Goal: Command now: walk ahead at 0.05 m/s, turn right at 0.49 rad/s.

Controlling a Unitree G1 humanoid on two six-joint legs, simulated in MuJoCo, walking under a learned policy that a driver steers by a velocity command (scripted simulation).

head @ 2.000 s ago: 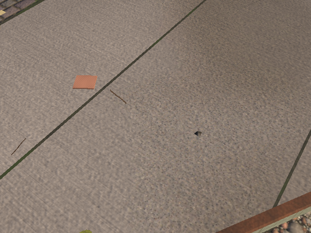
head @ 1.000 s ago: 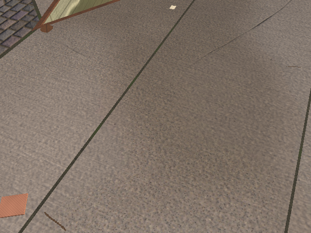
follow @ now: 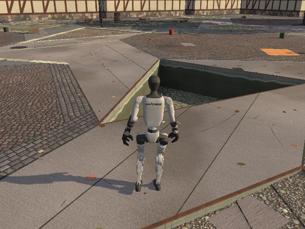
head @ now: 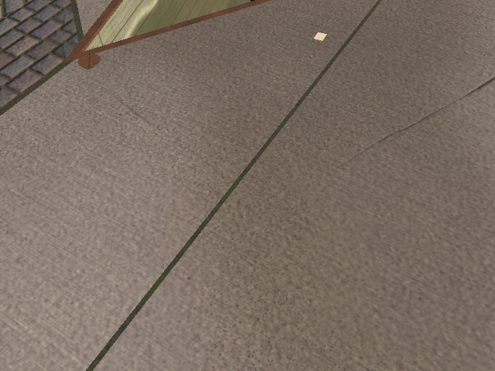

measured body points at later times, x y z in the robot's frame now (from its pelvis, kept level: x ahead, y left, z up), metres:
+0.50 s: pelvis -0.01 +0.03 +0.01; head +0.01 +0.03 +0.45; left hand +0.19 +0.24 -0.11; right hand +0.01 -0.27 -0.10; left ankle +0.02 +0.13 -0.74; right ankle -0.08 -0.08 -0.70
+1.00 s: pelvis -0.04 +0.01 +0.01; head -0.02 +0.00 +0.45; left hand +0.19 +0.19 -0.11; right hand -0.07 -0.28 -0.11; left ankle +0.03 +0.11 -0.71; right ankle -0.08 -0.07 -0.74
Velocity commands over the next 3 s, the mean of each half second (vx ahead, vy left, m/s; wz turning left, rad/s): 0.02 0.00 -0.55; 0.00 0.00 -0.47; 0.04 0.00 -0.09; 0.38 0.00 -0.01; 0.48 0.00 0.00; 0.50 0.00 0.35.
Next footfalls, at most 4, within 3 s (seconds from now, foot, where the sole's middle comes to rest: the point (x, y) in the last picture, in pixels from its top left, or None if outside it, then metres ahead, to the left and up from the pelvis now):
0.14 left None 0.05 0.12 -0.77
0.58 right None -0.05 -0.09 -0.77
1.06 left None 0.06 0.08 -0.77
2.00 left None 0.33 -0.08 -0.77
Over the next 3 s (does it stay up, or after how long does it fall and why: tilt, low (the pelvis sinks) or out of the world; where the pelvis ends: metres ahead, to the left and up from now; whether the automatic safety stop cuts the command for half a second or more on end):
stays up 0.62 -0.35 0.00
